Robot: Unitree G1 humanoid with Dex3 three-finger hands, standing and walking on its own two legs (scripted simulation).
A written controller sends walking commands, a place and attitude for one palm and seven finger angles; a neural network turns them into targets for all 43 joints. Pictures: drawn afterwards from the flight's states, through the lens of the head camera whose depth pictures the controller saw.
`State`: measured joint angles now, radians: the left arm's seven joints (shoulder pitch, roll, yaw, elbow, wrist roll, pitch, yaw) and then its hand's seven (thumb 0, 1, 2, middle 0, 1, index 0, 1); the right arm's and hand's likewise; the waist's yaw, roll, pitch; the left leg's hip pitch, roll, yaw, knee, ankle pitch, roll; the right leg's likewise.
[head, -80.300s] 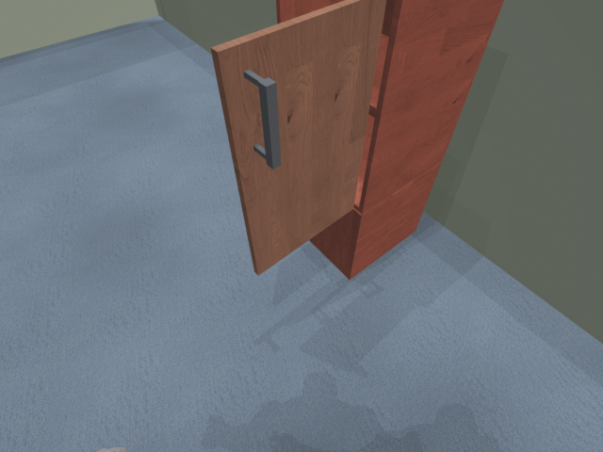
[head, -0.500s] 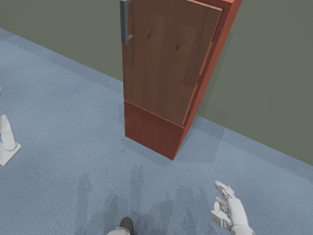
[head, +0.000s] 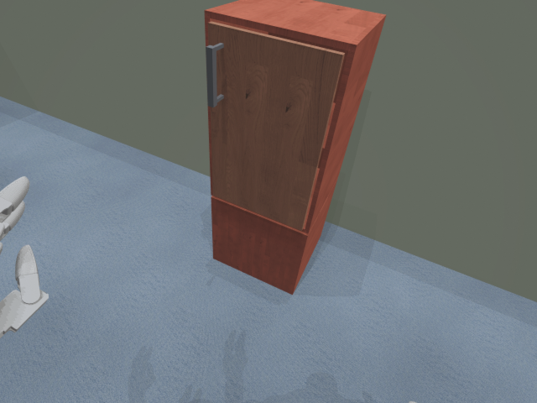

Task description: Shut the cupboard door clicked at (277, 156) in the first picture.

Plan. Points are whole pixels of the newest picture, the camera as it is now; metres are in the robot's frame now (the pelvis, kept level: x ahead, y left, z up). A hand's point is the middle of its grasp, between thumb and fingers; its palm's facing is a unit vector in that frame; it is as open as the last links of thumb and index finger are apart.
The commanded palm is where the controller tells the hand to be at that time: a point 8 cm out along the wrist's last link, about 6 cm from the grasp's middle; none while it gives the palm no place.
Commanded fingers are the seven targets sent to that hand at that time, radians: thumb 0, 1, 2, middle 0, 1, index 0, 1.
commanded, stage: stop stepping back and stand still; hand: left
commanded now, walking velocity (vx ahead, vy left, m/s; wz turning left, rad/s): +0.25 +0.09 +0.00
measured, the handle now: (216, 75) +0.88 +0.21 +0.13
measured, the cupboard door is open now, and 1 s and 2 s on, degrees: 0 0 0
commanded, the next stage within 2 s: let the arm hang, fingers relaxed in 0.88 s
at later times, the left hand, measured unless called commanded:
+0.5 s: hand (26, 267) +0.19 +0.28 +0.18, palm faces +0.50 -0.72 -0.48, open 7.4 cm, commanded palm +0.15 +0.31 +0.18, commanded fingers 0.00 0.90 0.90 -0.20 -0.30 -0.20 -0.30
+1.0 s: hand (11, 267) +0.21 +0.32 +0.16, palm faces +0.42 -0.76 -0.49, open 7.4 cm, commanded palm none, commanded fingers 0.00 0.90 0.90 -0.20 -0.30 -0.20 -0.30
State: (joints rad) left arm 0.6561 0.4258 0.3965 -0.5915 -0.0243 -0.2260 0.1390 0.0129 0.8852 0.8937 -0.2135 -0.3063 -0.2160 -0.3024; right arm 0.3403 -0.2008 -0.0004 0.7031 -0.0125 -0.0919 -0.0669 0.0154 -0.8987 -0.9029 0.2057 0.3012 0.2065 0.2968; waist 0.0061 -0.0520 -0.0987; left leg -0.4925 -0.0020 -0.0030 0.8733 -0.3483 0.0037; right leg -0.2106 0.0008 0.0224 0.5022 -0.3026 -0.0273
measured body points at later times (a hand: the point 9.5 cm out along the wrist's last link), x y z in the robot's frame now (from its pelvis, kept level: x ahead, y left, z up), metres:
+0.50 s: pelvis +0.01 +0.00 +0.00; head +0.00 +0.00 +0.45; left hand +0.16 +0.32 +0.21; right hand +0.15 -0.23 -0.10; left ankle +0.03 +0.13 -0.70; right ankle +0.00 -0.08 -0.74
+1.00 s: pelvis +0.02 +0.04 +0.00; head +0.02 +0.05 +0.45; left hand +0.18 +0.35 +0.19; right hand +0.20 -0.18 -0.07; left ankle +0.05 +0.15 -0.74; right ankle +0.00 -0.08 -0.74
